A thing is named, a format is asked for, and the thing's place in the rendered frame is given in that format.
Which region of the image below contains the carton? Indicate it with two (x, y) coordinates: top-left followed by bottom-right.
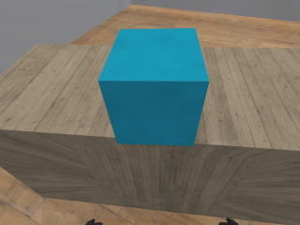
(98, 28), (209, 146)

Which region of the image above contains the pedestal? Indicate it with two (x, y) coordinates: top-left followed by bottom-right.
(0, 44), (300, 225)

